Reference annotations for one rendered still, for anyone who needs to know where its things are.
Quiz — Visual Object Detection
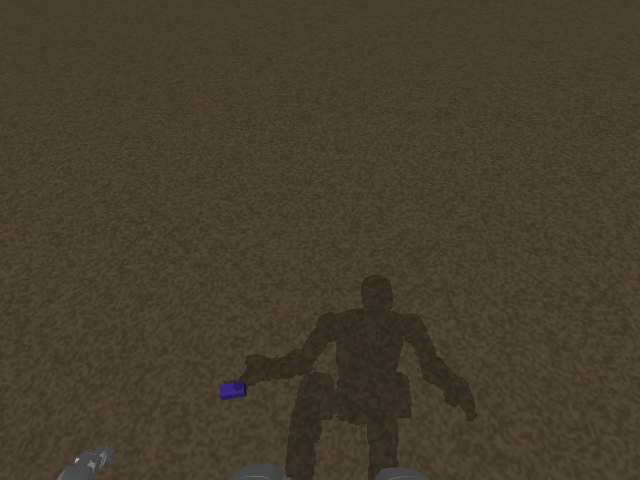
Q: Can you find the small box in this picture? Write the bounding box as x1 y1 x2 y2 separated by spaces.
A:
220 381 246 400

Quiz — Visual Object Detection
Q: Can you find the left robot hand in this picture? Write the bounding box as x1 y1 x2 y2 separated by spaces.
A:
57 446 115 480

